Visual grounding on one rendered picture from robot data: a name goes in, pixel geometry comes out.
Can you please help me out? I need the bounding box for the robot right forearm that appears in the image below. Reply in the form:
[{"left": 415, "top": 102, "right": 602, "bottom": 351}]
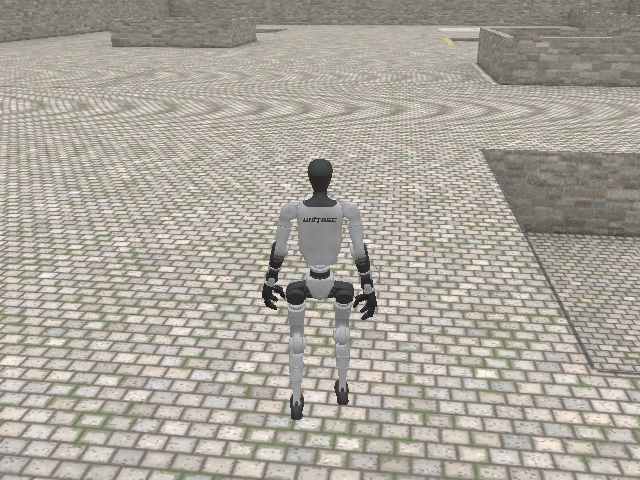
[{"left": 355, "top": 244, "right": 375, "bottom": 294}]

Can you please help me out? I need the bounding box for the left robot upper arm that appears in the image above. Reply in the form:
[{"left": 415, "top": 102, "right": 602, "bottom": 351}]
[{"left": 274, "top": 202, "right": 299, "bottom": 256}]

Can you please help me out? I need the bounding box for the robot left foot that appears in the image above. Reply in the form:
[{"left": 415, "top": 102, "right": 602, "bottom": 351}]
[{"left": 290, "top": 394, "right": 304, "bottom": 420}]

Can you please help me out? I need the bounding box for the robot left forearm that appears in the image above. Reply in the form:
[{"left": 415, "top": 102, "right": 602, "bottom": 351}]
[{"left": 264, "top": 241, "right": 284, "bottom": 287}]

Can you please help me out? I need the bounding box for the robot left shin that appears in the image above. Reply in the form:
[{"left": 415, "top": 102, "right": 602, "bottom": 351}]
[{"left": 289, "top": 337, "right": 304, "bottom": 406}]

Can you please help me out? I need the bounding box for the robot right hand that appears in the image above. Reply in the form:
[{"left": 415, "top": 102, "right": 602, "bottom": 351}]
[{"left": 353, "top": 291, "right": 377, "bottom": 320}]

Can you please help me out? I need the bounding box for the robot left hand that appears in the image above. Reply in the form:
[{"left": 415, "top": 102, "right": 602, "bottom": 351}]
[{"left": 262, "top": 283, "right": 285, "bottom": 310}]

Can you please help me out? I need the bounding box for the right robot upper arm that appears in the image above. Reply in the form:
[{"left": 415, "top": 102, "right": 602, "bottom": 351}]
[{"left": 341, "top": 202, "right": 366, "bottom": 259}]

